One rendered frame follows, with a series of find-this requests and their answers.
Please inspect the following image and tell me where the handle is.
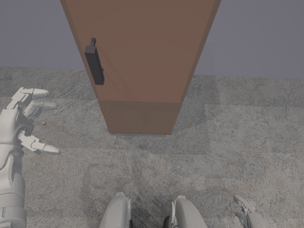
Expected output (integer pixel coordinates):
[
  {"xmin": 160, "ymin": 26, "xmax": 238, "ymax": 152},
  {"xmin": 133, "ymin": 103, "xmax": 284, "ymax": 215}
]
[{"xmin": 85, "ymin": 38, "xmax": 105, "ymax": 86}]

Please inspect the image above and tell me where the right robot thigh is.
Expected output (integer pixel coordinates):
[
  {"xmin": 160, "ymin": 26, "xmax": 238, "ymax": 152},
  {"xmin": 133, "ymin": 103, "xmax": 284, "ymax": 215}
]
[{"xmin": 170, "ymin": 199, "xmax": 208, "ymax": 228}]

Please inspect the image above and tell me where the robot right hand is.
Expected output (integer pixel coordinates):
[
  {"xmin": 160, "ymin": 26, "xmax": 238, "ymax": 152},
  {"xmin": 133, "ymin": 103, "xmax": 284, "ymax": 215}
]
[{"xmin": 230, "ymin": 195, "xmax": 267, "ymax": 228}]

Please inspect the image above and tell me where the left robot forearm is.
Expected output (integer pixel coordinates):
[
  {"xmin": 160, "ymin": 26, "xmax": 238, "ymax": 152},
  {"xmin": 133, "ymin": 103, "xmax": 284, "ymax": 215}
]
[{"xmin": 0, "ymin": 142, "xmax": 27, "ymax": 228}]

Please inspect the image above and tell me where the cupboard door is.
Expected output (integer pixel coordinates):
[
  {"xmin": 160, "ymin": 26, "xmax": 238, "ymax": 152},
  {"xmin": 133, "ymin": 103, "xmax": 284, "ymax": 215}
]
[{"xmin": 66, "ymin": 0, "xmax": 216, "ymax": 103}]

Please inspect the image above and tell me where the robot left hand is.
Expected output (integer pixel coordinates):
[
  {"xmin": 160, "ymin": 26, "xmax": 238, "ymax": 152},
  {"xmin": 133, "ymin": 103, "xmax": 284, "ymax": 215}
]
[{"xmin": 0, "ymin": 87, "xmax": 61, "ymax": 155}]

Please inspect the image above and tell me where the right robot shin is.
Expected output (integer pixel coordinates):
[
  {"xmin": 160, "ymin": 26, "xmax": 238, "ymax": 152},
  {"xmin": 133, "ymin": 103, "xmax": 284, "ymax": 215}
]
[{"xmin": 168, "ymin": 196, "xmax": 186, "ymax": 228}]

